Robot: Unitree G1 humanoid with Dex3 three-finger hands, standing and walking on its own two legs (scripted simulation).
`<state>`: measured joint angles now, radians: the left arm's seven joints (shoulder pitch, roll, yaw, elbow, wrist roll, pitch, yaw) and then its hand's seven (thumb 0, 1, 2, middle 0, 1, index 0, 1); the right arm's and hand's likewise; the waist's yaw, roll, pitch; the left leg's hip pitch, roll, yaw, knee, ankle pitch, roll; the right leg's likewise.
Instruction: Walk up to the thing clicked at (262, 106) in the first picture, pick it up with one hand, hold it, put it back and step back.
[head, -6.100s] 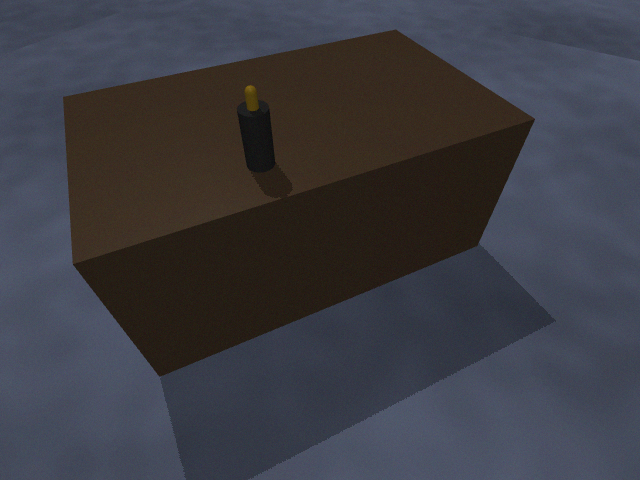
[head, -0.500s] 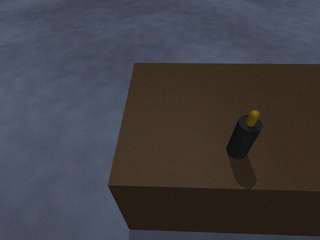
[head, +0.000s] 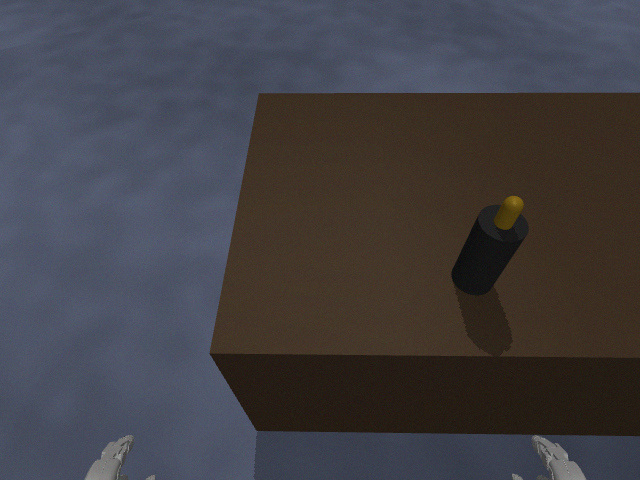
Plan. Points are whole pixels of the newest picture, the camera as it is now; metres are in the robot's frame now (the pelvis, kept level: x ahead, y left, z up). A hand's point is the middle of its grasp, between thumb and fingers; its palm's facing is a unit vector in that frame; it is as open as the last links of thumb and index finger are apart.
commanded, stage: rise first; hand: right
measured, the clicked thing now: (491, 243) +0.50 -0.27 -0.07
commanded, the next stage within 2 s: go down in 1.20 s
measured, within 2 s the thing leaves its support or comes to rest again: neither
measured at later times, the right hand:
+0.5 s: hand (545, 453) +0.18 -0.26 -0.09, palm faces +0.27 +0.89 -0.38, open 17.0 cm
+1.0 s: hand (564, 455) +0.17 -0.26 -0.04, palm faces +0.30 +0.88 -0.37, open 17.3 cm
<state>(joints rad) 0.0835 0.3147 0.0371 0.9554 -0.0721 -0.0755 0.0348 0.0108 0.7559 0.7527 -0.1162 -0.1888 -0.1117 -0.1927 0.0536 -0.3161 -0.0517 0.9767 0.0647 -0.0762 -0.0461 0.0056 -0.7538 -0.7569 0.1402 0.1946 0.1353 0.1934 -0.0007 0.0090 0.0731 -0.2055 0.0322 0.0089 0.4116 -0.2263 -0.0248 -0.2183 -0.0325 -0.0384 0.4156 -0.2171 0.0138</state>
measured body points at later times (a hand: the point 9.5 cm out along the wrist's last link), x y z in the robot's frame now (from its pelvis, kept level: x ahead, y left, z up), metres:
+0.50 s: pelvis +0.02 +0.01 +0.00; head +0.04 +0.02 +0.45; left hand +0.18 +0.27 -0.10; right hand +0.17 -0.31 -0.06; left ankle -0.01 +0.13 -0.74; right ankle +0.00 -0.13 -0.74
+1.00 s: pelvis +0.01 +0.01 +0.00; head +0.01 +0.02 +0.45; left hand +0.17 +0.27 -0.09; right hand +0.15 -0.31 -0.02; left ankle -0.01 +0.13 -0.74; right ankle +0.00 -0.13 -0.74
